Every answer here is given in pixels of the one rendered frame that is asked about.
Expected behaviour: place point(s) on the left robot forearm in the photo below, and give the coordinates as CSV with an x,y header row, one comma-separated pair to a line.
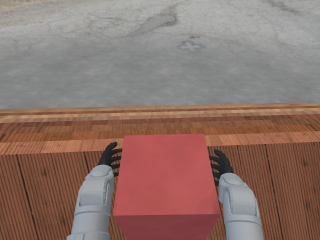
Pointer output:
x,y
93,206

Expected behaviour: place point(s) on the left robot hand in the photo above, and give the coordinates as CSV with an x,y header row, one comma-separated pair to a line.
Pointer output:
x,y
107,159

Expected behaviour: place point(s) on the right robot forearm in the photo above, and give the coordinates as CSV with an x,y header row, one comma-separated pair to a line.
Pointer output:
x,y
240,209

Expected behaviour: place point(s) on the carton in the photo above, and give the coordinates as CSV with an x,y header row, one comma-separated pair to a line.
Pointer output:
x,y
165,188

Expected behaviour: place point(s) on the right robot hand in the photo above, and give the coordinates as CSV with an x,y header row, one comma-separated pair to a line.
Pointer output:
x,y
223,167

